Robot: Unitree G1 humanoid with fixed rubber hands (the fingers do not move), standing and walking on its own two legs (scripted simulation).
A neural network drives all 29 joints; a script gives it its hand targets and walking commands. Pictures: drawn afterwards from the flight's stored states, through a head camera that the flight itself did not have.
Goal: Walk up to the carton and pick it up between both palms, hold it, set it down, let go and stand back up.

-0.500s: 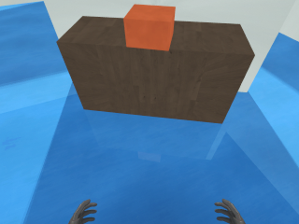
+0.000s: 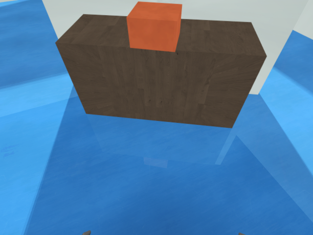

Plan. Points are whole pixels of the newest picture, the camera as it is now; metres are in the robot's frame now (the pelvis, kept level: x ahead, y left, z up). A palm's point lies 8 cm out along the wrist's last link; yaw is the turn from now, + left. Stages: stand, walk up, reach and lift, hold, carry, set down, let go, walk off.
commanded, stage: stand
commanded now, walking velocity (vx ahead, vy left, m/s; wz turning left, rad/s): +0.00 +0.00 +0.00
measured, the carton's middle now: (156, 26) +1.20 +0.02 -0.01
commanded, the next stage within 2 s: none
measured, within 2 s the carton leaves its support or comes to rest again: neither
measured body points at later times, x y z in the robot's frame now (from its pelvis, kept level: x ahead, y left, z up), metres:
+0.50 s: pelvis +0.03 +0.00 +0.01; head +0.04 -0.01 +0.46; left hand +0.04 +0.22 -0.14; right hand +0.04 -0.23 -0.15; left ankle -0.02 +0.13 -0.72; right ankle -0.02 -0.12 -0.72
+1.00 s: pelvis +0.04 +0.00 +0.01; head +0.06 -0.01 +0.46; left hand +0.02 +0.20 -0.15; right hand +0.02 -0.21 -0.15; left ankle -0.02 +0.13 -0.72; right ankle -0.02 -0.12 -0.72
